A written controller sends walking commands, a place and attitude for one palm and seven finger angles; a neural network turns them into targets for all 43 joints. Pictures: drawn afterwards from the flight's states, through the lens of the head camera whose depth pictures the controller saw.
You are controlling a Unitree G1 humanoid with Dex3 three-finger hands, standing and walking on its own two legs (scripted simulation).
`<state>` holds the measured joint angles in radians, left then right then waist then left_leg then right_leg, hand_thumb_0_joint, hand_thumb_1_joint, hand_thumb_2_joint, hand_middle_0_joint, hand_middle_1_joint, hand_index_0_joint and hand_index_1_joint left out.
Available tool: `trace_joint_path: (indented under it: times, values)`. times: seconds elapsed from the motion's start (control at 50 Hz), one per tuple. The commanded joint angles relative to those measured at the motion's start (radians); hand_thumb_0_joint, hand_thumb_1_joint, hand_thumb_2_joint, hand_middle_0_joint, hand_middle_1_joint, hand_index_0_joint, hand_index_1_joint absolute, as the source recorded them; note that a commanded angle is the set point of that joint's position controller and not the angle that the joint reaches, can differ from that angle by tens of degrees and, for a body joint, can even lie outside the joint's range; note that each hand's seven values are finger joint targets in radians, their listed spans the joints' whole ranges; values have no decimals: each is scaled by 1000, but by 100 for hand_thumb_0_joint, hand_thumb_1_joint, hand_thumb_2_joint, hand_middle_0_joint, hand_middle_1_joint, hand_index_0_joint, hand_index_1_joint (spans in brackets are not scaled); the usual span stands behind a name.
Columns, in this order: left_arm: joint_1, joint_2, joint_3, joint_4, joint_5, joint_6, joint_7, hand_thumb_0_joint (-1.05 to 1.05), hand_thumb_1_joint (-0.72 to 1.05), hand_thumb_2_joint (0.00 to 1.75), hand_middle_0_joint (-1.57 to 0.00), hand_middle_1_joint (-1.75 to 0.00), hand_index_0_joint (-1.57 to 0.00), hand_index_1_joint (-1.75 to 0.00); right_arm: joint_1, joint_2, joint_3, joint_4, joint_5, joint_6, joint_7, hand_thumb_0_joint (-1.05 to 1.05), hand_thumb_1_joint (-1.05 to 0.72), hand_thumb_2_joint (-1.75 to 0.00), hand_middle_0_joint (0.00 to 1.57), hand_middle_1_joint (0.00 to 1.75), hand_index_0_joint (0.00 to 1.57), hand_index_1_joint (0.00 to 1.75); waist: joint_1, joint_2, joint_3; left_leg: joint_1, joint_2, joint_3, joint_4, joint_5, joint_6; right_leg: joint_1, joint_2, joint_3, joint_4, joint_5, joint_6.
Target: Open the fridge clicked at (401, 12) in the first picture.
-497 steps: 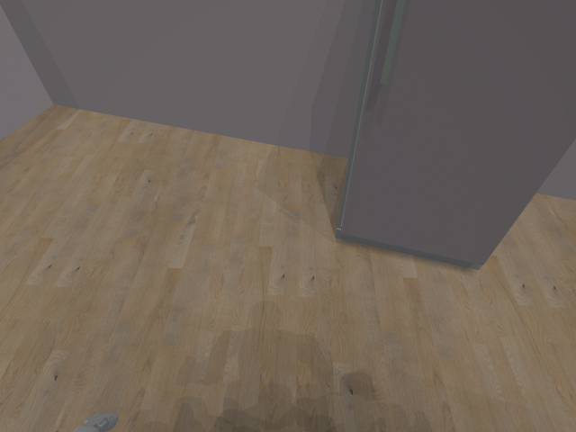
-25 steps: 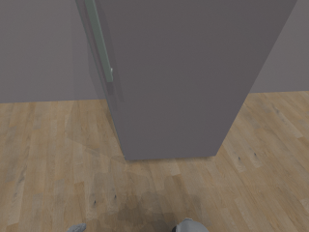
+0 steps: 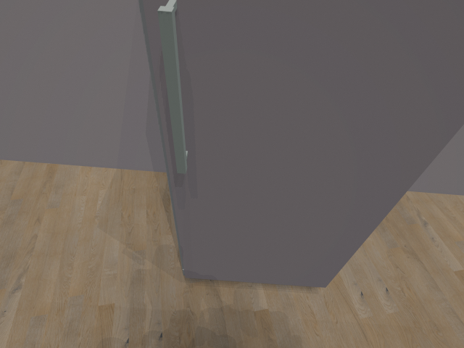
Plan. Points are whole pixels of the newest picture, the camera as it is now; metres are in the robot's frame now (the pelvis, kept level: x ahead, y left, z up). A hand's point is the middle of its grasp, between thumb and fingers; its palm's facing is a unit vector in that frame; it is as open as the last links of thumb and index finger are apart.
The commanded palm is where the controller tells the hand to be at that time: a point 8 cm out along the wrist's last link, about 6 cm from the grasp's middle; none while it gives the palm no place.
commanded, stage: come to a stop and stand still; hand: left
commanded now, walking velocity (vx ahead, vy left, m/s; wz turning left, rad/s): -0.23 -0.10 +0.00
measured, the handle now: (178, 102) +0.46 +0.15 +0.19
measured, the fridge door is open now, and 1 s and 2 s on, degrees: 0 0 0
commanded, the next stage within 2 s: look again from close up in 1.28 s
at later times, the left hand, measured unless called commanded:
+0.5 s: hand out of the picture -0.04 +0.11 -0.15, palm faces +0.05 -0.97 -0.23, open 7.4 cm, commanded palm none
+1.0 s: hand out of the picture -0.09 +0.18 -0.18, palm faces +0.08 -0.98 -0.18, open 7.4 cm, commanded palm none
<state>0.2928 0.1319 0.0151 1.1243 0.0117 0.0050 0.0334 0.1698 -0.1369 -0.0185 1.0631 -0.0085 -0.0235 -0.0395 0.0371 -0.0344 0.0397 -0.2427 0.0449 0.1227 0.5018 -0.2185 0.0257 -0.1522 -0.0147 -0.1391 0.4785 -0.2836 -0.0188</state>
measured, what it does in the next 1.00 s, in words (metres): steps on the spot: right foot, then left foot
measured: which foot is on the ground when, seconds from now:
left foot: down 0.00-0.30, up 0.32-0.78, down 0.80-1.00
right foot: down 0.00-0.04, up 0.06-0.26, down 0.28-1.00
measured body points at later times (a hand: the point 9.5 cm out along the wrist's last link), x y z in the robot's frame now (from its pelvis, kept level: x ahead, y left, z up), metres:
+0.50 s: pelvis -0.05 -0.06 +0.01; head -0.06 -0.09 +0.46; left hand -0.04 +0.16 -0.14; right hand -0.03 -0.30 -0.16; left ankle -0.06 +0.09 -0.69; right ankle -0.05 -0.15 -0.74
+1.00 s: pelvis -0.06 +0.01 +0.00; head -0.06 +0.02 +0.45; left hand -0.09 +0.23 -0.16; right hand -0.02 -0.22 -0.15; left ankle -0.08 +0.12 -0.74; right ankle -0.05 -0.14 -0.74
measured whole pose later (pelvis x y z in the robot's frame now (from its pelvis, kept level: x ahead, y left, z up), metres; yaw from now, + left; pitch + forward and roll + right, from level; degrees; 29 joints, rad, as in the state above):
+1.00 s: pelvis -0.06 +0.01 +0.00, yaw +0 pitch -1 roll +0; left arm 0.30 0.17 0.02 1.15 0.02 0.02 0.03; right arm 0.24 -0.15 -0.02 1.10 -0.01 -0.01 -0.03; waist 0.04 -0.04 0.02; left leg -0.15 0.01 0.06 0.44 -0.27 0.01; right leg -0.20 -0.09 -0.05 0.44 -0.21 0.06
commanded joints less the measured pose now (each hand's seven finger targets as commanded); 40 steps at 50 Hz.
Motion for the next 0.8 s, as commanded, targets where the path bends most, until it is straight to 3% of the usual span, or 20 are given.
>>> trace_joint_path:
  times: [0.0,0.08,0.14,0.18,0.22,0.24,0.26,0.28,0.3,0.32,0.36,0.4,0.46,0.54,0.64,0.68,0.72,0.74,0.76,0.78]
  values:
    - [79,100,25,-48,1,6,7,0,90,90,-20,-30,-20,-30,76,-152,-40,-30,1,18,-18,0,-90,-90,20,30,20,30,-29,182,-24,145,242,-207,-126,672,87,-108,-74,77,69,51,23]
    - [61,93,45,-90,8,32,5,0,90,90,-20,-30,-20,-30,70,-193,-66,-56,-9,30,-25,0,-90,-90,20,30,20,30,-45,167,-77,129,346,-272,-156,661,193,-211,-42,126,396,-262,27]
    - [65,71,49,-111,12,31,4,0,90,90,-20,-30,-20,-30,25,-186,-74,-80,-17,32,-18,0,-90,-90,20,30,20,30,-35,120,-117,118,331,-255,-125,579,196,-223,-42,140,411,-245,27]
    - [88,54,45,-112,10,27,0,0,90,90,-20,-30,-20,-30,-2,-191,-76,-87,-19,34,-9,0,-90,-90,20,30,20,30,-25,139,-148,81,293,-218,-129,431,160,-148,-43,111,288,-177,30]
    - [154,58,42,-84,12,15,-3,0,90,90,-20,-30,-20,-30,-24,-177,-72,-84,-11,40,4,0,-90,-90,20,30,20,30,6,108,-152,-33,209,-160,-75,128,83,19,-37,77,28,23,38]
    - [162,101,42,-78,22,0,0,0,90,90,-20,-30,-20,-30,-12,-121,-63,-82,-4,44,11,0,-90,-90,20,30,20,30,10,-54,-122,-102,104,-112,27,-62,20,40,-102,190,-153,38,23]
    - [103,170,42,-89,23,-10,1,0,90,90,-20,-30,-20,-30,-14,-52,-46,-101,3,52,20,0,-90,-90,20,30,20,30,-19,-246,-36,-194,8,-51,98,-232,-48,-42,-276,403,-263,-81,-43]
    - [45,193,38,-116,15,-9,1,0,90,90,-20,-30,-20,-30,-55,-79,-43,-108,-2,59,28,0,-90,-90,20,30,20,30,-2,-199,23,-134,19,-87,170,-268,-48,-197,-337,447,-344,-245,-107]
    - [-2,200,38,-129,18,-11,1,0,90,90,-20,-30,-20,-30,-52,-86,-49,-101,-6,60,37,0,-90,-90,20,30,20,30,-15,-146,44,-109,24,-104,212,-246,-44,-262,-320,436,-364,-359,-120]
    - [-15,196,43,-128,16,-15,3,0,90,90,-20,-30,-20,-30,-53,-86,-47,-87,-10,65,37,0,-90,-90,20,30,20,30,-11,-172,101,-144,20,-120,251,-204,-40,-281,-299,465,-379,-372,-107]
    - [-7,176,37,-112,11,-25,3,0,90,90,-20,-30,-20,-30,10,-95,-43,-42,-13,59,38,0,-90,-90,20,30,20,30,-24,-87,124,-169,19,-124,290,-131,-40,-211,-285,419,-357,-242,-91]
    - [16,176,39,-108,8,-29,-1,0,90,90,-20,-30,-20,-30,56,-96,-45,-25,-14,56,43,0,-90,-90,20,30,20,30,-18,-54,112,-199,7,-115,328,-107,-50,-140,-272,373,-329,-156,-84]
    - [69,180,50,-98,8,-32,3,0,90,90,-20,-30,-20,-30,75,-114,-47,-30,-16,52,42,0,-90,-90,20,30,20,30,6,-55,67,-270,8,-125,381,-97,-67,5,-296,357,-295,-22,-97]
    - [122,170,58,-77,12,-31,10,0,90,90,-20,-30,-20,-30,56,-120,-48,-53,-16,52,37,0,-90,-90,20,30,20,30,35,-81,24,-300,15,-128,385,-142,-81,104,-326,364,-253,113,-132]
    - [112,171,59,-63,21,-28,7,0,90,90,-20,-30,-20,-30,48,-88,-36,-60,-5,43,35,0,-90,-90,20,30,20,30,32,-137,-20,-174,2,-93,214,-199,-75,77,-307,334,-226,183,-143]
    - [77,180,58,-62,21,-24,5,0,90,90,-20,-30,-20,-30,78,-77,-29,-48,0,37,31,0,-90,-90,20,30,20,30,12,-153,-28,-74,-12,-79,111,-162,-67,16,-277,295,-206,198,-126]
    - [38,170,51,-53,11,-18,4,0,90,90,-20,-30,-20,-30,141,-65,-23,-12,2,30,26,0,-90,-90,20,30,20,30,-26,-150,-29,99,-30,-55,-59,-8,-62,-98,-216,237,-167,115,-71]
    - [16,149,46,-53,7,-15,3,0,90,90,-20,-30,-20,-30,175,-75,-23,4,5,22,23,0,-90,-90,20,30,20,30,-43,-104,-28,178,-9,-70,-121,37,-59,-158,-181,205,-127,53,-39]
    - [21,122,38,-57,2,-11,2,0,90,90,-20,-30,-20,-30,195,-104,-26,11,2,14,18,0,-90,-90,20,30,20,30,-46,1,-37,213,47,-126,-146,43,-42,-205,-135,176,-77,1,-9]
    - [37,88,31,-59,0,-5,0,0,90,90,-20,-30,-20,-30,181,-143,-31,6,-4,10,13,0,-90,-90,20,30,20,30,-34,117,-13,140,146,-239,-193,14,-3,-206,-83,134,-44,-30,21]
